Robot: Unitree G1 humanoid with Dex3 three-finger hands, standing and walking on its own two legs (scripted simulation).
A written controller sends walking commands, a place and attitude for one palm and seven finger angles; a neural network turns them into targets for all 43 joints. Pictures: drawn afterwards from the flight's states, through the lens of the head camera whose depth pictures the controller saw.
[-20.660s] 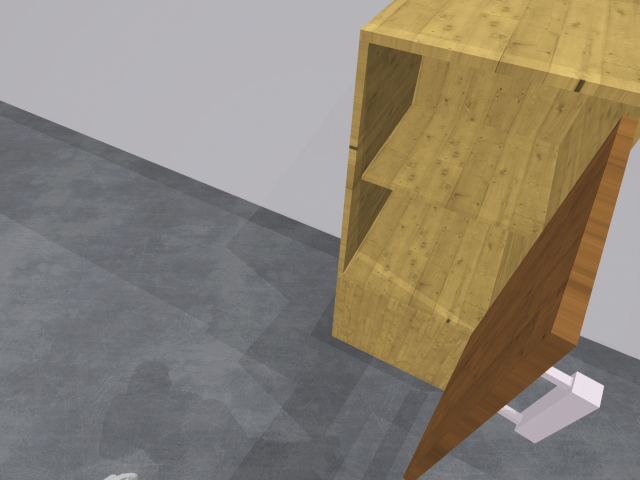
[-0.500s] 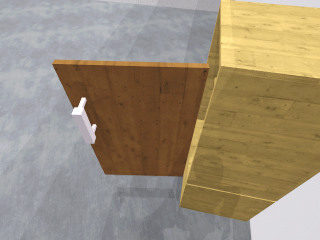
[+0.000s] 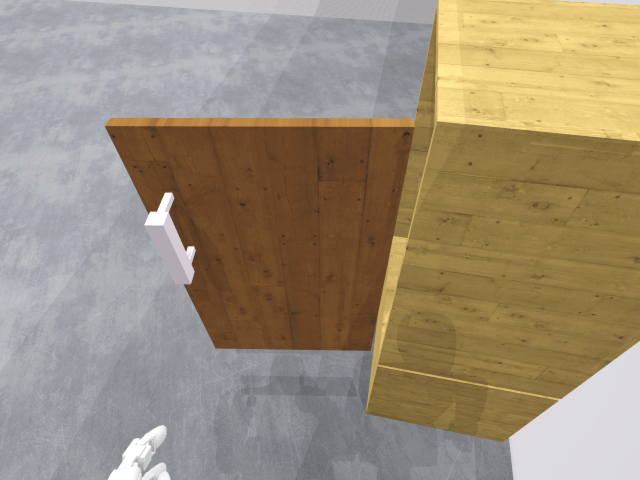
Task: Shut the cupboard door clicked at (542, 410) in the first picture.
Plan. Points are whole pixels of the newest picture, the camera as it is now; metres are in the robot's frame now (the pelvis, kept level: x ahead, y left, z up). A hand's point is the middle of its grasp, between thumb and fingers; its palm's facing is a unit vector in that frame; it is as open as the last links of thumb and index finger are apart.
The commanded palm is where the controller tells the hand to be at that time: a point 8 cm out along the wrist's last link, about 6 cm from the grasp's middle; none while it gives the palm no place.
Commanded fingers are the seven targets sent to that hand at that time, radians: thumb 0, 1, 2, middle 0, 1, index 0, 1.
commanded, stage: raise the hand and make a fist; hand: left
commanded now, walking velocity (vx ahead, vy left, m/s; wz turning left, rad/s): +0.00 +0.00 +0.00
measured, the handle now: (176, 239) +0.42 +0.23 +0.05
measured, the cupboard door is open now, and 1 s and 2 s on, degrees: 100 100 100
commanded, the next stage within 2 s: bring the fist close to the handle in 1.80 s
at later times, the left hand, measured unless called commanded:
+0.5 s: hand out of the picture +0.13 +0.17 -0.01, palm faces -0.02 -1.00 -0.06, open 5.2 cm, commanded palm +0.11 +0.23 -0.01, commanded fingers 0.00 0.90 0.90 -0.77 -0.92 -0.77 -0.92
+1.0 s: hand (133, 450) +0.15 +0.21 +0.02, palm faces +0.02 -1.00 -0.05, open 3.2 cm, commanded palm +0.13 +0.26 +0.03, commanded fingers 0.00 0.90 0.90 -1.23 -1.42 -1.23 -1.42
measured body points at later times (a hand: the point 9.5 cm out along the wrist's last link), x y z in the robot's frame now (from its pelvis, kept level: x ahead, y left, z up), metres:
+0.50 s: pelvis -0.09 +0.00 -0.09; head -0.04 -0.01 +0.36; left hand +0.12 +0.22 +0.00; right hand +0.12 -0.22 -0.15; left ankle -0.01 +0.13 -0.73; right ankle -0.07 -0.09 -0.73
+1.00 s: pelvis -0.06 +0.04 -0.06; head -0.03 +0.04 +0.39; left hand +0.15 +0.26 +0.03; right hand +0.12 -0.20 -0.12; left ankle -0.01 +0.13 -0.73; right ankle -0.07 -0.09 -0.73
